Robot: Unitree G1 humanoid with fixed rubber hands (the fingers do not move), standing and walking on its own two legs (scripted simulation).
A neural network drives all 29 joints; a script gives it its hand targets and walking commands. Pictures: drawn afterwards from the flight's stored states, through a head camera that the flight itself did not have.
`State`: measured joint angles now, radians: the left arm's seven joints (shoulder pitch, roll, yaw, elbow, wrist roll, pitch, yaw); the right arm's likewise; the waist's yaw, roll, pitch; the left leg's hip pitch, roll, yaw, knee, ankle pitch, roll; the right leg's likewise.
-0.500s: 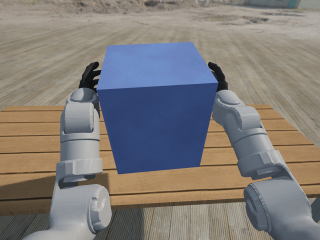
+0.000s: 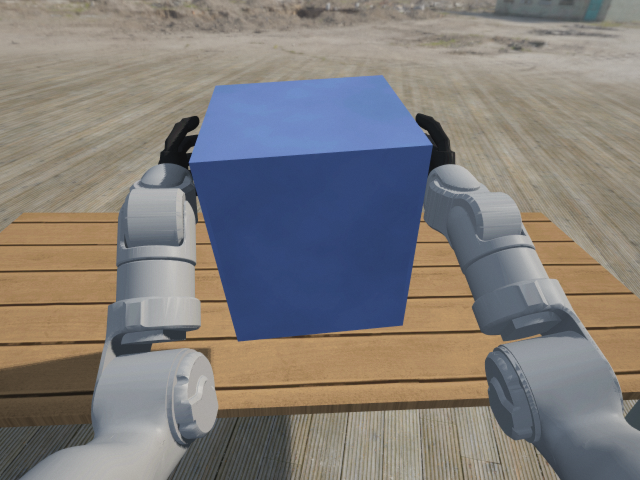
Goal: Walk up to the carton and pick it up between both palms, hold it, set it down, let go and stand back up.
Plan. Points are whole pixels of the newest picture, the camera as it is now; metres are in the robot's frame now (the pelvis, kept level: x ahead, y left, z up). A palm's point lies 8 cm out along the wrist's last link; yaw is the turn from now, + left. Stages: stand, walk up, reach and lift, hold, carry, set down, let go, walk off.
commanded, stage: hold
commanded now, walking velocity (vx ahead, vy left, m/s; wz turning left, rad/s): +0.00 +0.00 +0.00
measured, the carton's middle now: (310, 207) +0.38 +0.01 +0.24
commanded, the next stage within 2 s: set down in 1.38 s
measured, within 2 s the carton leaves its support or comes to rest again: neither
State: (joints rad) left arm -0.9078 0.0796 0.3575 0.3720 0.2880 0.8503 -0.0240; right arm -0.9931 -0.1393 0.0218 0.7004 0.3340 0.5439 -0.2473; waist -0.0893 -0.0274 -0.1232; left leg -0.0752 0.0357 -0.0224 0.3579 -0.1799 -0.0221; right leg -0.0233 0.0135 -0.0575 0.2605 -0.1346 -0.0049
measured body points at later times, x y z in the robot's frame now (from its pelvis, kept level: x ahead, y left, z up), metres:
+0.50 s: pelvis +0.01 +0.00 +0.00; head -0.08 +0.03 +0.44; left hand +0.39 +0.16 +0.28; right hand +0.39 -0.14 +0.29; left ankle +0.02 +0.13 -0.75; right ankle +0.01 -0.11 -0.75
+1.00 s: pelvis +0.00 +0.00 +0.00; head -0.09 +0.02 +0.44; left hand +0.38 +0.16 +0.29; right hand +0.38 -0.14 +0.29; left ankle +0.02 +0.13 -0.75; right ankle +0.01 -0.11 -0.75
